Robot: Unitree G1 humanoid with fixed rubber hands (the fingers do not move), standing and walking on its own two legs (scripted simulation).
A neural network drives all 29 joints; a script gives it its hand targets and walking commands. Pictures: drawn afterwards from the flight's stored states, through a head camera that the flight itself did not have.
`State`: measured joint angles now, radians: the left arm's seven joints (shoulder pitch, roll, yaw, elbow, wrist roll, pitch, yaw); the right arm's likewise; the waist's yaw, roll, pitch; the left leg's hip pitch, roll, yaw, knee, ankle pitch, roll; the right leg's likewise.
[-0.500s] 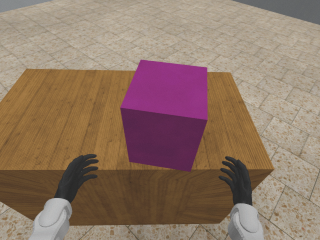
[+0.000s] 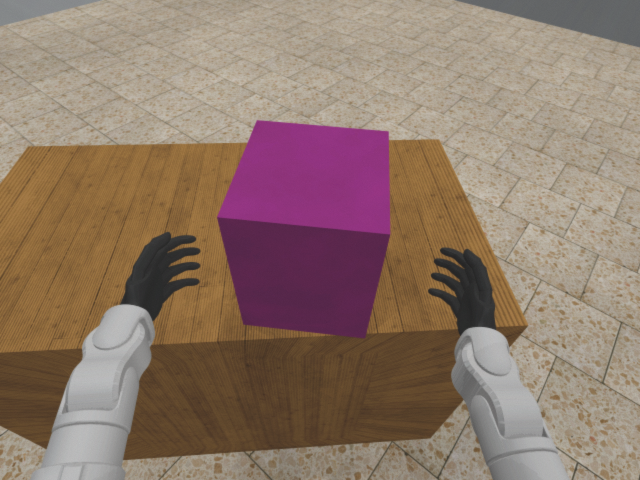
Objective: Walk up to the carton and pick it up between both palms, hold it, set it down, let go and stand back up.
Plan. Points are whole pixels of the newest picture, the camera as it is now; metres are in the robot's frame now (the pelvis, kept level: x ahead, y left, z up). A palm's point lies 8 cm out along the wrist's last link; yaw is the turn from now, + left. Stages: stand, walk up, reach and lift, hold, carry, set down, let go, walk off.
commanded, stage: reach and lift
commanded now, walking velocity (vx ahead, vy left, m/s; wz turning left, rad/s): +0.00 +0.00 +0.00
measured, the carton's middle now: (312, 232) +0.46 +0.03 +0.03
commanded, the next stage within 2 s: none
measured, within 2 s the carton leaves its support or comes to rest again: neither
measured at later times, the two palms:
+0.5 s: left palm (152, 222) +0.38 +0.22 +0.13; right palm (468, 250) +0.35 -0.16 +0.11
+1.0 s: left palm (164, 154) +0.45 +0.21 +0.18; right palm (469, 188) +0.41 -0.16 +0.17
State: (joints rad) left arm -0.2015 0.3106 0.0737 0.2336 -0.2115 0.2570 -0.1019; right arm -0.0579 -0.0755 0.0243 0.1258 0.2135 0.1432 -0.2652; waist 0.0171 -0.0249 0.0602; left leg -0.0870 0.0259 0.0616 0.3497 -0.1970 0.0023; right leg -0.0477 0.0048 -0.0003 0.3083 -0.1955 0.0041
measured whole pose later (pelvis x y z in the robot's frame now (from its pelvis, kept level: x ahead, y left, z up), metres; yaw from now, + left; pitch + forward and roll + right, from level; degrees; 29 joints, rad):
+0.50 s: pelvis -0.01 +0.01 +0.00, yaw +0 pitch -1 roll -1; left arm -0.62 0.36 0.09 0.48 -0.19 0.42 -0.06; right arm -0.49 -0.11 -0.04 0.40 0.27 0.29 -0.28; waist -0.04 -0.04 0.03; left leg -0.18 0.02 0.05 0.39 -0.19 0.01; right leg -0.12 0.00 -0.01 0.31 -0.17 0.01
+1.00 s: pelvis -0.01 +0.01 +0.00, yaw +1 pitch +3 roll -1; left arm -1.01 0.42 0.04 0.94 -0.20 0.36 -0.04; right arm -0.88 -0.16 -0.03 0.78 0.32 0.31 -0.27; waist -0.09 -0.04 -0.05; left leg -0.27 0.03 0.04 0.41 -0.20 0.01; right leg -0.20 0.01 -0.02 0.31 -0.17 0.01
